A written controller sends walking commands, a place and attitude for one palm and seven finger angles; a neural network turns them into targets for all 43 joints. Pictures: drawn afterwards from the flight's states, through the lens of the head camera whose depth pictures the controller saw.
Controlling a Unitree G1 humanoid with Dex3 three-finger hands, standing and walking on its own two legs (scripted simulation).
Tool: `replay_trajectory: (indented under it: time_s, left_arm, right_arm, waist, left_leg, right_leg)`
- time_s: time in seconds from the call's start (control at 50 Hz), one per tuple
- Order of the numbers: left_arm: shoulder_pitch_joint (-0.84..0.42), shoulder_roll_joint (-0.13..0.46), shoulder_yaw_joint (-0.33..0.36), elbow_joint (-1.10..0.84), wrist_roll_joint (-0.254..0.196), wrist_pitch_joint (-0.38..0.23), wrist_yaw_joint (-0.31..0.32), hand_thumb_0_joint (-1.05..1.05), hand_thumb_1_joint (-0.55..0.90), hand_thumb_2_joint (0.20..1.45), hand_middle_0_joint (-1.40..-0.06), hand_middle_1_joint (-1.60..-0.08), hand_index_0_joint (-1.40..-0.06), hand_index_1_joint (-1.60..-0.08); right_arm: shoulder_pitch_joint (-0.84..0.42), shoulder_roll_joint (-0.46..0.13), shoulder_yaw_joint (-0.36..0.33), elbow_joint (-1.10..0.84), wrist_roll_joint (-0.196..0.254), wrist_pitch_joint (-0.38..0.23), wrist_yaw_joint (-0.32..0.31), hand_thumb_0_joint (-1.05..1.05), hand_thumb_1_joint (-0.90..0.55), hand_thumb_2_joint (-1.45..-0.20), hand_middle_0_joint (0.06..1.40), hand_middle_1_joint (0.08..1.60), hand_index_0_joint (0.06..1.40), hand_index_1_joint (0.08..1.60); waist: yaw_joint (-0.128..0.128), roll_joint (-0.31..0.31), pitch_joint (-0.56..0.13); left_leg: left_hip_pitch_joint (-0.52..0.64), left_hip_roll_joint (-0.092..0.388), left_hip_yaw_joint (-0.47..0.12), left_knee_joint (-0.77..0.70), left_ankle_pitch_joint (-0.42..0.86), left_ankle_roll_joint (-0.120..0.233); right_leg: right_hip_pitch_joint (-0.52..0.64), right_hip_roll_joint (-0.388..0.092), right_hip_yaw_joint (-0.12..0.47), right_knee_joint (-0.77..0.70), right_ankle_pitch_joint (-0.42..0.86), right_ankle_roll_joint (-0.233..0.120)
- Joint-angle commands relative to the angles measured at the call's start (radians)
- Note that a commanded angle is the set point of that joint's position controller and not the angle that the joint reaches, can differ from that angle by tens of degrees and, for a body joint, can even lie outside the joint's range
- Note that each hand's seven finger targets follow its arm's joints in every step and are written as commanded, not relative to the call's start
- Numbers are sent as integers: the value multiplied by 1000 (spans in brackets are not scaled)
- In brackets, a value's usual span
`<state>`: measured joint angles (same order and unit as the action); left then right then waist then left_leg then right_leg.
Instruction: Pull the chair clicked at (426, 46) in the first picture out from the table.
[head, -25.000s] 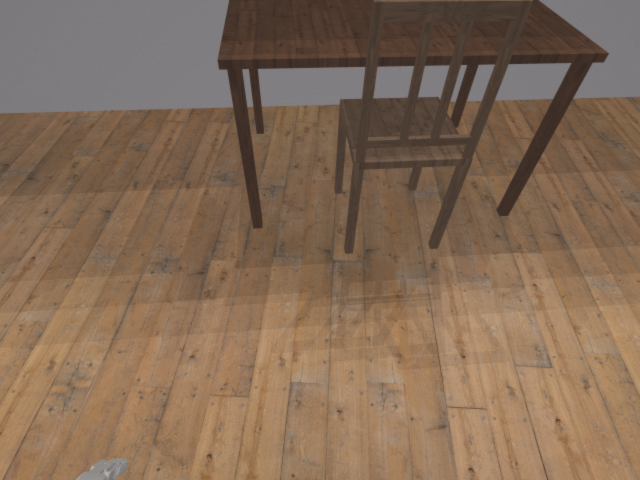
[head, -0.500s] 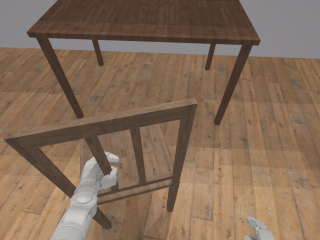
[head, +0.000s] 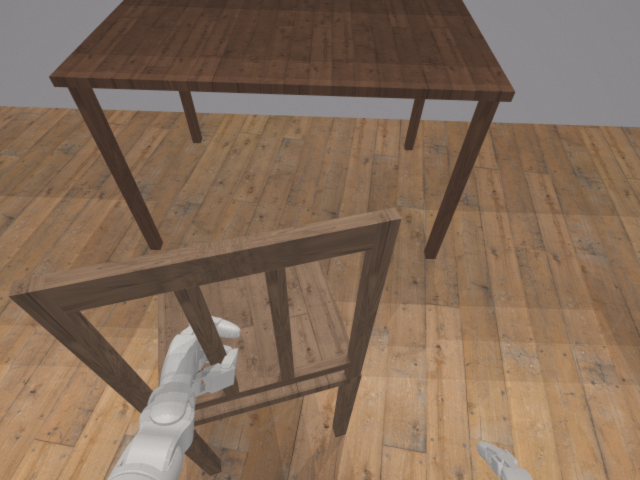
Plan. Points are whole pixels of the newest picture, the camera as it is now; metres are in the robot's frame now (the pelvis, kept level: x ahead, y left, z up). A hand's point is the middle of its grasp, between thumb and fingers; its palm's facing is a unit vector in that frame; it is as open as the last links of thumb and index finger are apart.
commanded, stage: open the thumb and straighten the fingers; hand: left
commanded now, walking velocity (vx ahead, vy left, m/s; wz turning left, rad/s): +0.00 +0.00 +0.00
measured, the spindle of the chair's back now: (213, 348) +0.30 +0.16 -0.05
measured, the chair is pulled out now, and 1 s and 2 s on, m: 0.56 0.56 0.56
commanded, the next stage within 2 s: draw the fingers out of the gap in 0.66 s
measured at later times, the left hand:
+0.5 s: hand (221, 362) +0.29 +0.15 -0.07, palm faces +0.03 -0.98 -0.18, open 15.5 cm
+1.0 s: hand (209, 397) +0.24 +0.16 -0.07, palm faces +0.03 -0.98 -0.19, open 17.5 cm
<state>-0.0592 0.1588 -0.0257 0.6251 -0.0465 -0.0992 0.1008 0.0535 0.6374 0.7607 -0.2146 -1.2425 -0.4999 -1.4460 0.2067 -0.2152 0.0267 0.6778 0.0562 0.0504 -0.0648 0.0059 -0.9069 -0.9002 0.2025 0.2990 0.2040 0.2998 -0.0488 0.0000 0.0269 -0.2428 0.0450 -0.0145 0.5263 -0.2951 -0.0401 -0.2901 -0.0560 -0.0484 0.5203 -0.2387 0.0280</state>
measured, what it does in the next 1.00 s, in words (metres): stands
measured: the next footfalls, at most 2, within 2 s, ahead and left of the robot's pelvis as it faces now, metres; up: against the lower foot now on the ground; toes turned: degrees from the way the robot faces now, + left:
none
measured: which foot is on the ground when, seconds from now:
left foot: down 0.00-1.00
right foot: down 0.00-1.00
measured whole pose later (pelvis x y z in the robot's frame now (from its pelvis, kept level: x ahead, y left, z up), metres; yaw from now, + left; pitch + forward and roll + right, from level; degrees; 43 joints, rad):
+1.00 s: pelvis +0.02 +0.00 -0.04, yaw +1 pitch +10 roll -1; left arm 0.32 0.20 -0.04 0.03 -0.06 0.14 0.07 -0.01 -0.54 0.20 -0.01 -0.01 -0.01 -0.01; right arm 0.25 -0.27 0.00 0.53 0.03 -0.08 -0.08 0.01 -0.91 -0.90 0.20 0.30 0.20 0.30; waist -0.05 0.05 -0.10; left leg -0.57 0.04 -0.05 0.88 -0.49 -0.04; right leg -0.61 -0.07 -0.06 0.86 -0.43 0.03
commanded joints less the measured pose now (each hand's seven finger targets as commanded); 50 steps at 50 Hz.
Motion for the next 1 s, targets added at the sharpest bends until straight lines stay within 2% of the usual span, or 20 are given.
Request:
replay_trajectory:
  time_s: [0.0,0.06,0.1,0.14,0.16,0.2,0.3,0.34,0.4,0.42,0.46,0.5,0.54,0.68,0.72,0.74,0.78,0.9,0.92,0.98]
  left_arm:
    - [-123,138,59,-287,-7,-51,-6,0,296,608,-500,-1450,-500,-1450]
    - [-126,118,40,-364,-1,-28,-6,0,-67,433,-500,-1450,-500,-1450]
    - [-84,98,30,-379,-9,7,0,0,-308,317,-500,-1450,-500,-1450]
    - [-69,139,85,-354,-6,37,7,0,-550,200,-450,-1305,-450,-1305]
    - [-59,111,66,-368,-7,52,3,0,-550,200,-425,-1232,-425,-1232]
    - [-68,128,77,-435,-8,62,2,0,-550,200,-375,-1087,-375,-1087]
    - [-22,114,67,-532,-13,82,0,0,-550,200,-250,-725,-250,-725]
    - [-11,67,18,-561,-11,98,-5,0,-550,200,-200,-580,-200,-580]
    - [40,90,41,-563,-5,133,1,0,-550,200,-125,-363,-125,-363]
    - [55,138,97,-515,-3,144,2,0,-550,200,-100,-290,-100,-290]
    - [42,109,66,-570,1,149,-6,0,-550,200,-50,-145,-50,-145]
    - [49,126,74,-612,2,154,-10,0,-550,200,0,0,0,0]
    - [44,102,52,-639,-3,156,-12,0,-550,200,0,0,0,0]
    - [62,134,66,-638,-7,185,-24,0,-550,200,0,0,0,0]
    - [48,101,33,-654,-6,190,-25,0,-550,200,0,0,0,0]
    - [136,164,112,-619,-7,192,-24,0,-550,200,0,0,0,0]
    - [226,139,88,-643,-11,196,-34,0,-550,200,0,0,0,0]
    - [283,133,51,-805,-10,172,-23,0,-550,200,0,0,0,0]
    - [332,104,30,-800,-10,174,-19,0,-550,200,0,0,0,0]
    - [339,122,28,-826,-2,173,-7,0,-550,200,0,0,0,0]
  right_arm:
    - [-52,-173,-71,-160,3,-80,23,0,-900,-900,200,300,200,300]
    - [-39,-175,-80,-174,-6,-106,26,0,-900,-900,200,300,200,300]
    - [-35,-178,-80,-185,-8,-120,24,0,-900,-900,200,300,200,300]
    - [-22,-191,-87,-178,-13,-125,17,0,-900,-900,200,300,200,300]
    - [-20,-190,-86,-187,-15,-128,16,0,-900,-900,200,300,200,300]
    - [-15,-190,-91,-194,-16,-137,10,0,-900,-900,200,300,200,300]
    - [3,-191,-95,-200,-22,-162,-4,0,-900,-900,200,300,200,300]
    - [3,-187,-93,-205,-22,-171,-4,0,-900,-900,200,300,200,300]
    - [6,-191,-90,-213,-26,-172,-7,0,-900,-900,200,300,200,300]
    - [8,-196,-90,-208,-25,-165,-10,0,-900,-900,200,300,200,300]
    - [4,-189,-88,-224,-27,-162,-10,0,-900,-900,200,300,200,300]
    - [1,-184,-85,-232,-27,-164,-13,0,-900,-900,200,300,200,300]
    - [0,-180,-82,-239,-29,-166,-14,0,-900,-900,200,300,200,300]
    - [0,-187,-79,-245,-25,-162,-24,0,-900,-900,200,300,200,300]
    - [-1,-183,-77,-249,-26,-163,-24,0,-900,-900,200,300,200,300]
    - [5,-186,-81,-252,-27,-160,-24,0,-900,-900,200,300,200,300]
    - [-9,-182,-78,-275,-26,-159,-20,0,-900,-900,200,300,200,300]
    - [-13,-174,-77,-303,-24,-177,-26,0,-900,-900,200,300,200,300]
    - [-13,-170,-77,-305,-24,-181,-27,0,-900,-900,200,300,200,300]
    - [-13,-174,-77,-302,-25,-192,-33,0,-900,-900,200,300,200,300]
  waist:
    - [-5,1,-200]
    - [-6,54,-259]
    - [-7,26,-262]
    - [-4,-6,-277]
    - [-3,-13,-281]
    - [-2,20,-317]
    - [-8,-6,-368]
    - [-16,8,-360]
    - [-10,-21,-353]
    - [-9,-57,-327]
    - [-8,-39,-354]
    - [-4,9,-366]
    - [-12,4,-367]
    - [-18,-10,-349]
    - [-23,0,-355]
    - [0,-10,-357]
    - [14,-2,-360]
    - [0,25,-341]
    - [0,5,-327]
    - [-10,-1,-297]
  left_leg:
    - [-139,-8,9,-18,22,50]
    - [-136,-12,13,38,75,51]
    - [-156,-11,11,60,83,51]
    - [-184,-12,11,87,96,49]
    - [-200,-17,13,98,105,48]
    - [-185,-16,15,118,139,47]
    - [-170,-11,5,167,243,44]
    - [-161,-8,2,183,275,42]
    - [-189,-13,0,199,279,42]
    - [-217,-13,3,206,253,41]
    - [-212,-17,5,215,259,43]
    - [-203,-18,8,226,270,43]
    - [-199,-19,3,233,278,44]
    - [-226,-23,-1,251,248,45]
    - [-212,-24,-4,250,244,47]
    - [-232,-25,-7,248,243,42]
    - [-245,-27,1,248,248,42]
    - [-241,-27,-8,251,222,44]
    - [-247,-26,-10,249,207,44]
    - [-265,-26,-18,255,170,46]
  right_leg:
    - [6,-18,-12,6,30,-38]
    - [-34,-9,-13,51,70,-39]
    - [-50,-5,-21,68,81,-36]
    - [-69,-2,-24,104,100,-35]
    - [-72,-2,-27,117,118,-34]
    - [-68,-4,-24,137,151,-36]
    - [-82,-2,-34,185,235,-34]
    - [-109,-2,-40,199,246,-32]
    - [-105,-3,-44,213,272,-32]
    - [-120,-1,-43,218,263,-30]
    - [-119,-4,-40,226,267,-30]
    - [-117,-7,-37,231,271,-32]
    - [-125,-5,-40,236,272,-32]
    - [-139,-4,-40,237,257,-30]
    - [-154,-3,-42,238,240,-27]
    - [-142,-2,-45,248,236,-31]
    - [-118,-5,-42,244,258,-34]
    - [-153,-3,-44,247,200,-33]
    - [-162,-2,-49,246,182,-31]
    - [-198,2,-49,244,132,-29]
